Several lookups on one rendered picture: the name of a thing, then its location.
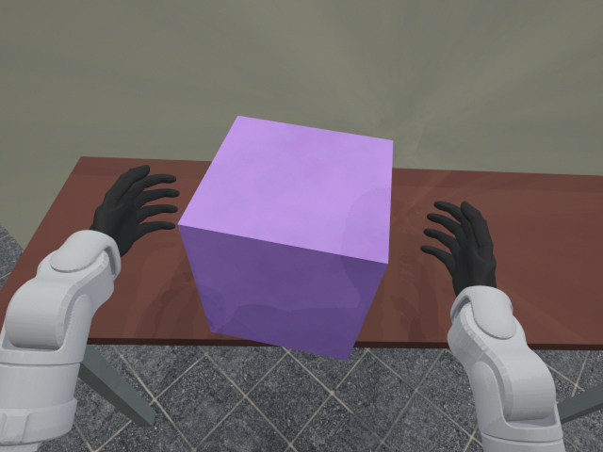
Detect robot left forearm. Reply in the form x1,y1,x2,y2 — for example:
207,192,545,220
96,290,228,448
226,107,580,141
0,230,121,452

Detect right robot hand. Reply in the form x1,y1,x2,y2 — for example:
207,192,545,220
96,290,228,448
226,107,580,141
420,201,497,297

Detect table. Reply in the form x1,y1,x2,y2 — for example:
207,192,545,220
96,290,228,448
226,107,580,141
0,156,603,427

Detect left robot hand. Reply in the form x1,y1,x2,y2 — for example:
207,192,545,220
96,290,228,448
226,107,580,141
89,165,180,257

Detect robot right forearm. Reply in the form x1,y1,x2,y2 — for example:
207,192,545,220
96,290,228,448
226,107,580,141
448,285,565,452

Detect carton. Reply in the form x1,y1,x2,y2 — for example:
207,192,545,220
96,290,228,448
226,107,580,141
177,116,393,361

